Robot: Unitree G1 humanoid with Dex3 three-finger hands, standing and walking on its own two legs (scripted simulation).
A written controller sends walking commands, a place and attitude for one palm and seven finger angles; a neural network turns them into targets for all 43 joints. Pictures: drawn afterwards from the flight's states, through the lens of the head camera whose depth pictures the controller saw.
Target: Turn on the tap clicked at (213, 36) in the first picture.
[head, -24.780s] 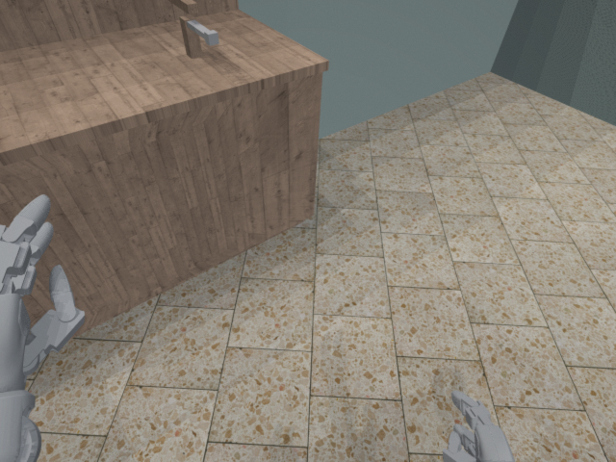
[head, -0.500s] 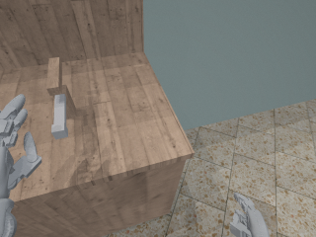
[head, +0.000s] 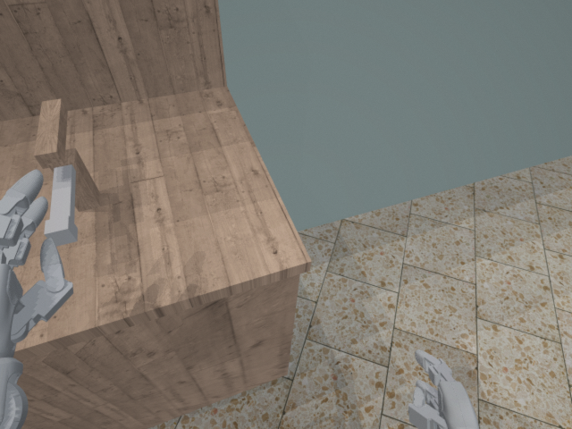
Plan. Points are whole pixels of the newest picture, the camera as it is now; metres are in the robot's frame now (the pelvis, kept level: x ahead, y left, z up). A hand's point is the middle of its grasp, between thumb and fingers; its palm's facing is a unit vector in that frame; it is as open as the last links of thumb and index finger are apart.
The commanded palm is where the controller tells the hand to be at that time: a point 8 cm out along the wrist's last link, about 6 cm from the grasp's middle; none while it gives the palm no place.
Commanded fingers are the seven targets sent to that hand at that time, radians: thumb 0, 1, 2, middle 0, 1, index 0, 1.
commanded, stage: shuffle to correct the standing spot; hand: left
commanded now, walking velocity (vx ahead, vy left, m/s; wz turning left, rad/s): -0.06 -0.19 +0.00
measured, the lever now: (61, 231) +0.33 +0.33 +0.10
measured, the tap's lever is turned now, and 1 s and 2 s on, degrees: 0 0 0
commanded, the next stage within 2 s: come to a stop and stand still in 0.16 s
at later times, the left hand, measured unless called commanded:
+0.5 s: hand (96, 304) +0.20 +0.21 +0.15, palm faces +0.38 -0.84 -0.39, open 7.4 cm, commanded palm +0.15 +0.25 +0.17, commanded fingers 0.00 0.90 0.90 -0.20 -0.30 -0.20 -0.30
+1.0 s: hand (49, 304) +0.20 +0.26 +0.14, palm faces +0.34 -0.87 -0.36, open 7.4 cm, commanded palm +0.15 +0.31 +0.17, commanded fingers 0.00 0.90 0.90 -0.20 -0.30 -0.20 -0.30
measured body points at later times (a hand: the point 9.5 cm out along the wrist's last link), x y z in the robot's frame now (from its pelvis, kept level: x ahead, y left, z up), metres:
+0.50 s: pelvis +0.00 -0.03 +0.00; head +0.01 -0.04 +0.45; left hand +0.18 +0.25 +0.18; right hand +0.18 -0.27 -0.09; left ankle -0.02 +0.12 -0.74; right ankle +0.05 -0.06 -0.74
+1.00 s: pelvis -0.01 +0.03 +0.00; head +0.00 +0.03 +0.45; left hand +0.18 +0.31 +0.16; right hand +0.16 -0.20 -0.08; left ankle -0.02 +0.12 -0.74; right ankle +0.05 -0.06 -0.74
